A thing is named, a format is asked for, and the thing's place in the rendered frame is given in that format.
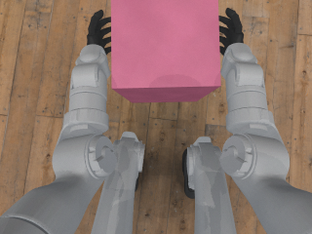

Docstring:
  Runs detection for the robot left forearm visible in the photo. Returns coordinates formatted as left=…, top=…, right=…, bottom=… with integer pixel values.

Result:
left=52, top=44, right=110, bottom=165

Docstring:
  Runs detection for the right robot hand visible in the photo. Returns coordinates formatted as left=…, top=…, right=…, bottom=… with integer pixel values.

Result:
left=218, top=8, right=244, bottom=55

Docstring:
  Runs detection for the right robot thigh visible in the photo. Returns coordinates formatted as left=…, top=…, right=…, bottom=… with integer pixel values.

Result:
left=186, top=142, right=237, bottom=234

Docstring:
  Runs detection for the robot right upper arm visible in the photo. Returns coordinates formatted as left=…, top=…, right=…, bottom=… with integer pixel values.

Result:
left=219, top=133, right=312, bottom=234

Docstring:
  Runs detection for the carton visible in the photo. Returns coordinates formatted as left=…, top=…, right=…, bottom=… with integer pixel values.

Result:
left=111, top=0, right=221, bottom=103

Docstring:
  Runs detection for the robot right forearm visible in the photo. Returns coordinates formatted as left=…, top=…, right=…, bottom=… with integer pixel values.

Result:
left=220, top=43, right=284, bottom=144

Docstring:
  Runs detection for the robot left upper arm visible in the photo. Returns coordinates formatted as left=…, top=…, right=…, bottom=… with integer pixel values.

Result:
left=0, top=133, right=117, bottom=234

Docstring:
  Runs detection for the right robot foot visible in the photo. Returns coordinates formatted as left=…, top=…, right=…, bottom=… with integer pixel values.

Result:
left=182, top=148, right=195, bottom=199

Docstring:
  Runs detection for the left robot hand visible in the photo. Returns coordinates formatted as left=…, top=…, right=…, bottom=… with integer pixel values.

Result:
left=87, top=10, right=111, bottom=54

